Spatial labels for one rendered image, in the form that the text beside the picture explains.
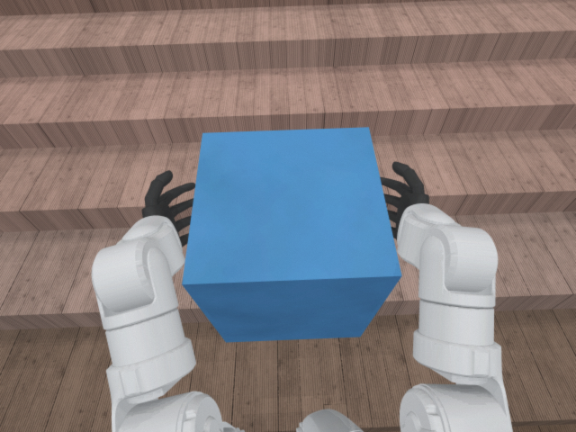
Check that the right robot thigh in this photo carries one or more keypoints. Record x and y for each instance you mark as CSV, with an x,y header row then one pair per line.
x,y
327,420

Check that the carton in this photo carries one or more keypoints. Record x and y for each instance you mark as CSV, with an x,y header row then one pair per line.
x,y
290,236

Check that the right robot upper arm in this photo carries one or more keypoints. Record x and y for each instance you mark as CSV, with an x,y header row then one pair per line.
x,y
451,408

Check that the robot left hand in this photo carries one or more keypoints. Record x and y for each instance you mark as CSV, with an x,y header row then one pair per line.
x,y
157,203

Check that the left robot forearm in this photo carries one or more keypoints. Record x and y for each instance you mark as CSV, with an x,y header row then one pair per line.
x,y
137,301

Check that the robot right hand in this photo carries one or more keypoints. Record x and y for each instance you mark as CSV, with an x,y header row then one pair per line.
x,y
412,193

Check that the left robot upper arm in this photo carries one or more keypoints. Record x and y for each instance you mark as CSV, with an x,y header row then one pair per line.
x,y
193,411

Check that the right robot forearm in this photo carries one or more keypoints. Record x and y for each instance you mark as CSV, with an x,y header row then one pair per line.
x,y
457,285

